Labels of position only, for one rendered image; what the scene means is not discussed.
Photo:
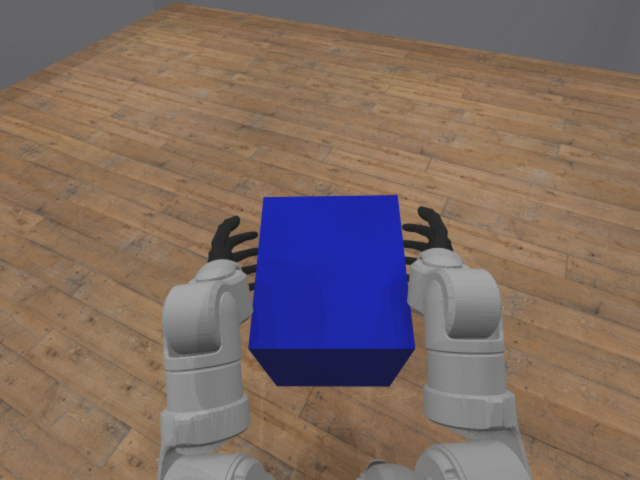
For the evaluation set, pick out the right robot upper arm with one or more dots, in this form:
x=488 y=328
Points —
x=471 y=460

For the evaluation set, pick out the robot right hand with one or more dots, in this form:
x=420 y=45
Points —
x=437 y=234

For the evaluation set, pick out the carton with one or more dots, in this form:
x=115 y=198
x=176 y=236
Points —
x=330 y=297

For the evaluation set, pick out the robot left hand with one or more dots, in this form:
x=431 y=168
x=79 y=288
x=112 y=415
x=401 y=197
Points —
x=222 y=245

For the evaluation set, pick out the left robot forearm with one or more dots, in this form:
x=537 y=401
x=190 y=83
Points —
x=206 y=405

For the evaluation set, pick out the left robot upper arm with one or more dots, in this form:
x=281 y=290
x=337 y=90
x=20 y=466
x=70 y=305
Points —
x=235 y=466

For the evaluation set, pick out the robot right shin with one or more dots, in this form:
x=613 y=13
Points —
x=375 y=462

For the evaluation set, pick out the right robot forearm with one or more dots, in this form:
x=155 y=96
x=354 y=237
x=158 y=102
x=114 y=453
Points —
x=466 y=390

